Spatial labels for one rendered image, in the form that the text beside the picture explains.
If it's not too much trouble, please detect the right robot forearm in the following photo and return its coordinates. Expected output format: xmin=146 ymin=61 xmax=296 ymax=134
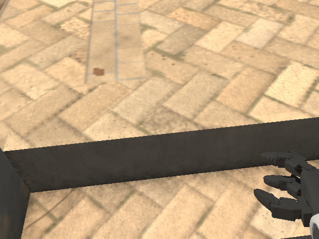
xmin=309 ymin=213 xmax=319 ymax=239

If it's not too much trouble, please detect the robot right hand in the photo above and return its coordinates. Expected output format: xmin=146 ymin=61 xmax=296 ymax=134
xmin=253 ymin=150 xmax=319 ymax=227

